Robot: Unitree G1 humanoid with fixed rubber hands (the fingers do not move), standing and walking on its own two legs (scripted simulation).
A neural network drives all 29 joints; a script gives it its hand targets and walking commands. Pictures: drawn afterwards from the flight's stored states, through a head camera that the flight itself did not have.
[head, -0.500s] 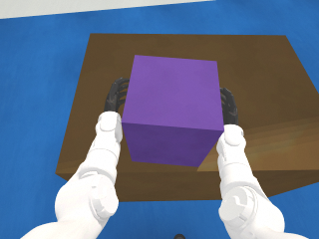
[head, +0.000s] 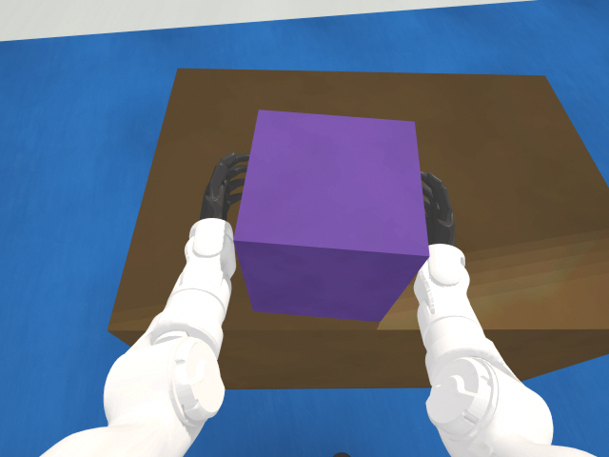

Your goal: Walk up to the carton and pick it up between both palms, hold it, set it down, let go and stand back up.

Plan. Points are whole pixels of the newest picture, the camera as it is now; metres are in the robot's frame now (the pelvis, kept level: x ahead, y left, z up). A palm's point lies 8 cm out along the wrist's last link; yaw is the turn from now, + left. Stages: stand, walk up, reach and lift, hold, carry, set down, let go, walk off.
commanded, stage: reach and lift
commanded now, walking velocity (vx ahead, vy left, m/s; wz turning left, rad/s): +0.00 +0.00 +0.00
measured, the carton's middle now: (325, 226) +0.44 -0.03 -0.02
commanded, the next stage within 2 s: none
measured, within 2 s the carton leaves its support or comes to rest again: leaves its support in 0.46 s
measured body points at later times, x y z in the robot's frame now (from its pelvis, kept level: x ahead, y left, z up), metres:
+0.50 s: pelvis -0.02 +0.00 +0.00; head +0.05 +0.00 +0.45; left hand +0.42 +0.12 +0.04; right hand +0.39 -0.18 +0.03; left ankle -0.05 +0.12 -0.74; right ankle +0.01 -0.11 -0.74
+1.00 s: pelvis -0.02 +0.01 +0.00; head -0.01 +0.01 +0.45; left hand +0.40 +0.13 +0.09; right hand +0.37 -0.17 +0.08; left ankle -0.05 +0.12 -0.74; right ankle +0.01 -0.11 -0.74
